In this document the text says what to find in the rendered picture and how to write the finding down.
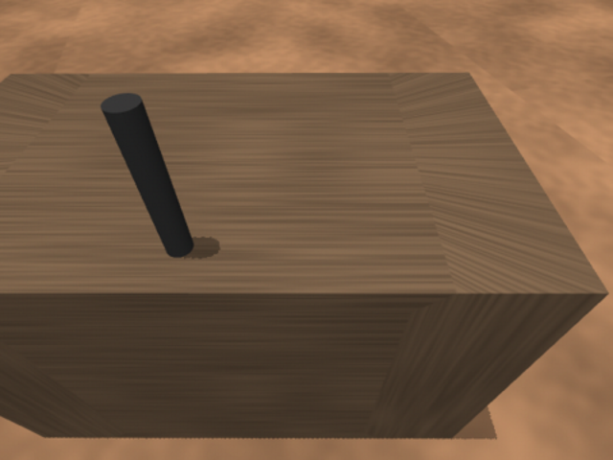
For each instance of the can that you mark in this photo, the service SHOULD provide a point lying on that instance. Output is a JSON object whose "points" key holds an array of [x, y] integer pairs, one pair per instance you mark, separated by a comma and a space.
{"points": [[128, 120]]}

